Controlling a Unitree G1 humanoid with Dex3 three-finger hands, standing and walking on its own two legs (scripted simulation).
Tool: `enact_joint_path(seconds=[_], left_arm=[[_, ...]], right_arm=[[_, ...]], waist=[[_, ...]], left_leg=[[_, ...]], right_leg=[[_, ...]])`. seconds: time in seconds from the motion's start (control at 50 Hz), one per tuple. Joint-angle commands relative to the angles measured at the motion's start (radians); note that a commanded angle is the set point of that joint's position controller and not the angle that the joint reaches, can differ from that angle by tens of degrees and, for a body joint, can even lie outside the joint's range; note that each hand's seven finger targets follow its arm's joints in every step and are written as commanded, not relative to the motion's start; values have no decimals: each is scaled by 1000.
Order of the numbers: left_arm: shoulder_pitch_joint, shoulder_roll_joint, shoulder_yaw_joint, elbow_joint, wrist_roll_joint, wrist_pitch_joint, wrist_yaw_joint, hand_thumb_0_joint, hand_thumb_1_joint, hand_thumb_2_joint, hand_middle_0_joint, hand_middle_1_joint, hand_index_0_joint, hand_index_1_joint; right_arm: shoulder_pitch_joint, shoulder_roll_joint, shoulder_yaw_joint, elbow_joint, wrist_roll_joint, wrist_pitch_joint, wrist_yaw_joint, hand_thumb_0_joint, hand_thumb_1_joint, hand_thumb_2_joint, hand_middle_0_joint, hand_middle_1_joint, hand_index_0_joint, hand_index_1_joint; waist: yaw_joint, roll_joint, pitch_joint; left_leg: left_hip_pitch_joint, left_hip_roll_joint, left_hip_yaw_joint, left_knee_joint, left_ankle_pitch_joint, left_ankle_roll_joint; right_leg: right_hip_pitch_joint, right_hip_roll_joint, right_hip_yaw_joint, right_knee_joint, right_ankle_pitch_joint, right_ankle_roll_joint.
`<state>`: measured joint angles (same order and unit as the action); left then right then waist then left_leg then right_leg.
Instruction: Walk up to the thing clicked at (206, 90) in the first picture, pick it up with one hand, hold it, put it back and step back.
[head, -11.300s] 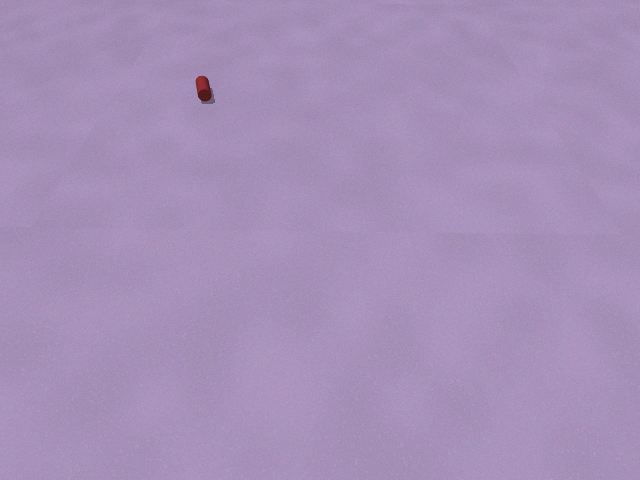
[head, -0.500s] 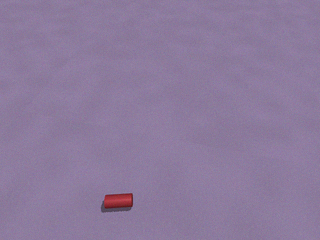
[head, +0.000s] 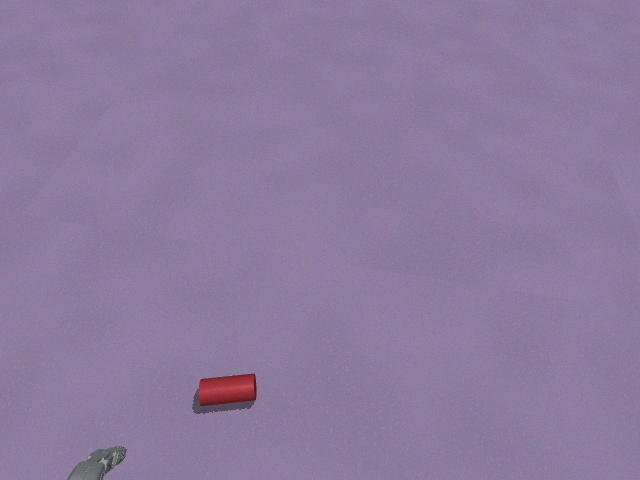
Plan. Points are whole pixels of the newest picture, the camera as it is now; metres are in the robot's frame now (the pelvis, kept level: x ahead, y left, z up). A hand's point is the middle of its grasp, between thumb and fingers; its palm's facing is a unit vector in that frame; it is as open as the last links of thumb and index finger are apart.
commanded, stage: walk up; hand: left
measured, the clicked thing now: (228, 389) +0.43 +0.26 -0.73
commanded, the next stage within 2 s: stand in 1.36 s
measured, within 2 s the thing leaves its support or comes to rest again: neither
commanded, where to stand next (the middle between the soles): +0.06 +0.01 m, yaw +2 degrees
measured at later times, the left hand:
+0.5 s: hand out of the picture +0.03 +0.25 -0.15, palm faces +0.00 -0.94 -0.33, open 7.4 cm
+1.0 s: hand out of the picture +0.06 +0.25 -0.14, palm faces -0.01 -0.94 -0.34, open 7.4 cm
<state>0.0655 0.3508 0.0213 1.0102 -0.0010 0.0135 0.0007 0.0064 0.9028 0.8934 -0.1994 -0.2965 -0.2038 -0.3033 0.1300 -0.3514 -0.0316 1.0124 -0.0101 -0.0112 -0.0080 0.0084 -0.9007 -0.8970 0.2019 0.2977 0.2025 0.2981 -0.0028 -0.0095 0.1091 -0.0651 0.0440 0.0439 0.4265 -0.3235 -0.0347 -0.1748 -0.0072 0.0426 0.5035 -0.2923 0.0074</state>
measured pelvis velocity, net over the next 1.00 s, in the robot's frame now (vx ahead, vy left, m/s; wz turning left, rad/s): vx -0.03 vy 0.00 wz -0.02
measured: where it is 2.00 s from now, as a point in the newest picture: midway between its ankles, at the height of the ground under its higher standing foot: outside the picture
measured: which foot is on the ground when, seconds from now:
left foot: down 0.00-1.00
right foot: down 0.00-1.00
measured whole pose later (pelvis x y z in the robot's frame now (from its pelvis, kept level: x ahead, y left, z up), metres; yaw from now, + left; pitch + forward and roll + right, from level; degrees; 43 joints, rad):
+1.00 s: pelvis -0.03 +0.00 +0.01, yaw -1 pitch -3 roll +0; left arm 0.11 0.34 0.02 1.11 0.01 0.00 -0.01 0.01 0.90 0.89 -0.20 -0.30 -0.20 -0.30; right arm 0.13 -0.35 -0.02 1.09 -0.01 -0.01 0.00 0.01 -0.90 -0.90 0.20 0.30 0.20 0.30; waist 0.00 0.01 0.06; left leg -0.04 0.05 0.06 0.33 -0.23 -0.03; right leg -0.15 0.00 0.06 0.38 -0.19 0.01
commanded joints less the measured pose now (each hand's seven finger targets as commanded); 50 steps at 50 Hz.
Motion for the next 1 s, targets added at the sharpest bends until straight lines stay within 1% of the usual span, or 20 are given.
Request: enact_joint_path(seconds=[0.0,0.04,0.12,0.2,0.28,0.32,0.36,0.38,0.4,0.44,0.46,0.48,0.52,0.56,0.6,0.62,0.68,0.76,0.84,0.98], left_arm=[[-11,207,52,-37,4,-24,12,0,900,900,-200,-300,-200,-300],[-24,201,46,-37,3,-21,9,0,900,900,-200,-300,-200,-300],[-29,195,45,-9,7,-18,4,0,900,900,-200,-300,-200,-300],[-17,195,46,9,9,-20,-1,0,900,900,-200,-300,-200,-300],[-12,197,50,27,12,-24,-2,0,900,900,-200,-300,-200,-300],[-1,195,50,32,13,-26,-2,0,900,900,-200,-300,-200,-300],[-10,200,52,35,15,-27,-3,0,900,900,-200,-300,-200,-300],[-13,196,51,35,17,-28,-3,0,900,900,-200,-300,-200,-300],[-13,198,52,34,17,-29,-3,0,900,900,-200,-300,-200,-300],[5,196,53,43,16,-30,-4,0,900,900,-200,-300,-200,-300],[14,192,50,44,16,-31,-5,0,900,900,-200,-300,-200,-300],[7,198,53,46,16,-31,-4,0,900,900,-200,-300,-200,-300],[23,194,52,49,14,-31,-3,0,900,900,-200,-300,-200,-300],[16,192,49,48,15,-31,-4,0,900,900,-200,-300,-200,-300],[18,192,49,50,14,-30,-3,0,900,900,-200,-300,-200,-300],[26,190,48,52,12,-29,-3,0,900,900,-200,-300,-200,-300],[34,194,49,54,12,-31,-1,0,900,900,-200,-300,-200,-300],[19,193,44,47,13,-31,1,0,900,900,-200,-300,-200,-300],[22,190,43,46,12,-30,2,0,900,900,-200,-300,-200,-300],[10,196,42,41,12,-30,4,0,900,900,-200,-300,-200,-300]], right_arm=[[-18,-217,-49,-55,7,-16,-18,0,-900,-900,200,300,200,300],[-35,-212,-45,-49,3,-14,-16,0,-900,-900,200,300,200,300],[-48,-215,-45,-29,-3,-16,-11,0,-900,-900,200,300,200,300],[-52,-209,-40,-14,-7,-18,-7,0,-900,-900,200,300,200,300],[-46,-209,-44,0,-8,-21,-3,0,-900,-900,200,300,200,300],[-51,-202,-43,0,-8,-20,-1,0,-900,-900,200,300,200,300],[-42,-200,-43,4,-9,-18,0,0,-900,-900,200,300,200,300],[-41,-201,-42,9,-11,-18,1,0,-900,-900,200,300,200,300],[-31,-203,-42,13,-10,-20,1,0,-900,-900,200,300,200,300],[-31,-205,-43,14,-8,-23,2,0,-900,-900,200,300,200,300],[-37,-204,-41,14,-8,-23,3,0,-900,-900,200,300,200,300],[-25,-203,-43,18,-8,-24,1,0,-900,-900,200,300,200,300],[-31,-204,-41,17,-7,-25,1,0,-900,-900,200,300,200,300],[-26,-200,-38,19,-7,-24,1,0,-900,-900,200,300,200,300],[-22,-209,-41,22,-7,-25,0,0,-900,-900,200,300,200,300],[-26,-206,-40,22,-6,-25,0,0,-900,-900,200,300,200,300],[-17,-208,-39,21,-3,-26,-1,0,-900,-900,200,300,200,300],[-14,-210,-39,23,-3,-25,-4,0,-900,-900,200,300,200,300],[-16,-216,-40,21,-1,-26,-6,0,-900,-900,200,300,200,300],[-20,-211,-38,17,-1,-25,-5,0,-900,-900,200,300,200,300]], waist=[[3,14,-212],[3,23,-174],[2,16,-129],[7,9,-92],[4,4,-96],[8,-7,-80],[1,-11,-72],[-1,-14,-69],[-2,-15,-78],[4,-2,-84],[7,0,-91],[2,-13,-93],[7,-1,-95],[6,-8,-97],[3,9,-98],[9,9,-97],[7,10,-120],[0,7,-124],[0,20,-127],[1,6,-124]], left_leg=[[34,82,-12,-6,503,58],[21,73,-23,-58,378,55],[11,90,-50,-108,285,67],[-8,84,-50,-143,183,68],[5,89,-54,-156,143,68],[3,80,-49,-152,105,67],[-1,73,-49,-150,73,62],[-9,73,-52,-156,61,64],[-6,76,-54,-161,70,63],[-3,80,-61,-164,87,64],[7,81,-60,-162,97,67],[1,81,-56,-159,110,63],[9,83,-55,-159,122,63],[2,82,-58,-159,125,63],[1,89,-62,-166,136,63],[4,87,-64,-165,145,64],[19,92,-57,-152,191,63],[14,92,-54,-151,222,60],[18,99,-51,-150,260,62],[26,96,-42,-149,262,57]], right_leg=[[129,-99,46,-46,566,-68],[95,-96,64,-74,456,-68],[66,-77,55,-118,332,-53],[47,-77,70,-160,257,-44],[39,-77,70,-176,223,-44],[15,-77,80,-200,174,-42],[2,-84,97,-219,123,-45],[-3,-83,99,-226,120,-43],[5,-87,102,-221,130,-46],[11,-81,90,-212,139,-43],[7,-83,93,-212,164,-40],[14,-82,91,-210,166,-41],[9,-79,84,-205,177,-40],[12,-84,92,-206,196,-38],[14,-78,80,-198,197,-37],[12,-77,84,-193,208,-36],[29,-79,76,-181,247,-36],[39,-83,79,-172,312,-39],[48,-80,66,-158,336,-39],[36,-83,77,-159,345,-41]])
